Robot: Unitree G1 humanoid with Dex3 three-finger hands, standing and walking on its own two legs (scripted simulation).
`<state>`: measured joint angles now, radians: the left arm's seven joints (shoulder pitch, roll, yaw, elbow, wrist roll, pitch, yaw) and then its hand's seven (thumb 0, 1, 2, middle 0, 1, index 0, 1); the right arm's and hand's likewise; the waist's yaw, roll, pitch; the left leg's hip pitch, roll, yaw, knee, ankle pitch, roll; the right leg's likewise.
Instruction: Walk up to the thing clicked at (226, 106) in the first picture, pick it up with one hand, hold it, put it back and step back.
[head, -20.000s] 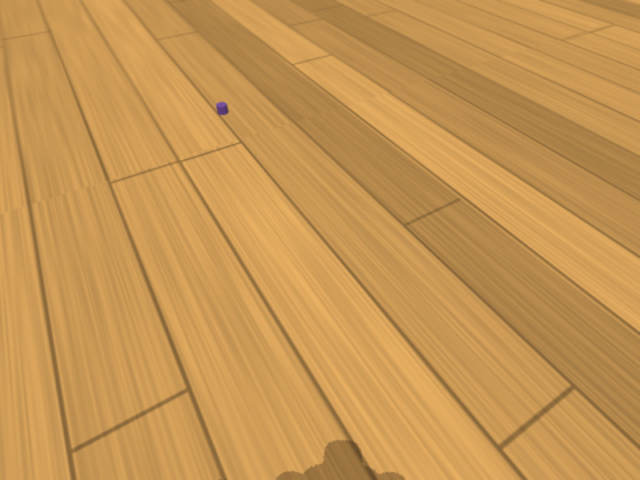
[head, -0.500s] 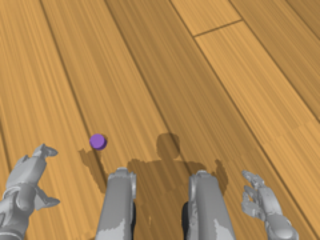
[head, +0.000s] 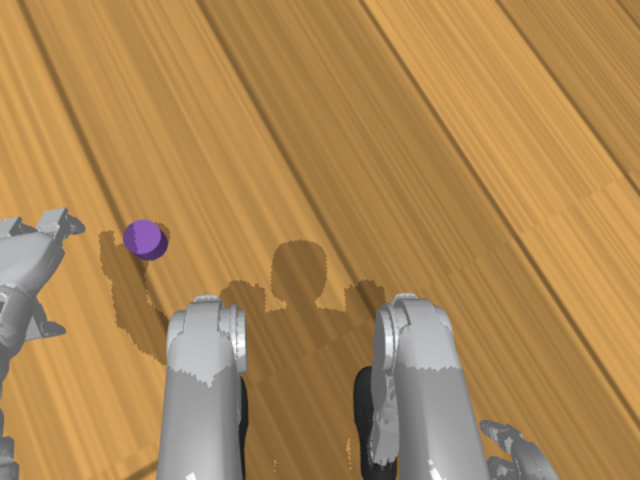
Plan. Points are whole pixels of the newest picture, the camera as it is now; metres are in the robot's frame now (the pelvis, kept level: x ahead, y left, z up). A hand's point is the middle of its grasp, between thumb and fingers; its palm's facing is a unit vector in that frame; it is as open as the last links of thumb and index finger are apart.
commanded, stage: rise first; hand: left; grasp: from above
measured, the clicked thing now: (146, 240) +0.46 +0.31 -0.35
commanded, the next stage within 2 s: approach in 1.02 s
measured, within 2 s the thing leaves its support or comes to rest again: neither
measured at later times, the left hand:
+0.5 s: hand (73, 272) +0.37 +0.36 -0.20, palm faces -0.46 -0.09 -0.88, open 14.1 cm
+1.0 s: hand (91, 263) +0.39 +0.35 -0.23, palm faces -0.47 -0.11 -0.88, open 14.0 cm
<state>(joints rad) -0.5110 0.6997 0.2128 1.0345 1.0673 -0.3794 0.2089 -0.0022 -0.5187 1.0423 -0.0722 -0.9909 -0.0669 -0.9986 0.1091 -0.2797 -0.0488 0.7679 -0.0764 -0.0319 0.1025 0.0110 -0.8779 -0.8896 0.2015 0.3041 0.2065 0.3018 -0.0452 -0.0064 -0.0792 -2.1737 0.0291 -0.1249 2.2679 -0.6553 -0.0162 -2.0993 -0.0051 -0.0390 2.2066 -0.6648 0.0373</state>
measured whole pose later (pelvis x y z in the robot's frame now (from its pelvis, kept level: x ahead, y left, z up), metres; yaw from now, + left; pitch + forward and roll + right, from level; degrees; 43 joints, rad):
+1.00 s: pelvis +0.02 +0.00 -0.06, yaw -1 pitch +32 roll -7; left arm -0.74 0.78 0.23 1.39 1.32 -0.41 0.45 0.00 -0.50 1.00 -0.09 -1.00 -0.10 -0.99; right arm 0.04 -0.27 -0.02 0.82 -0.21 0.00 0.15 0.01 -0.90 -0.89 0.20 0.30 0.21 0.30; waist -0.12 -0.04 -0.05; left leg -2.33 0.01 -0.16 2.46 -0.70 -0.04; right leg -2.25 0.00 -0.05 2.39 -0.71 0.04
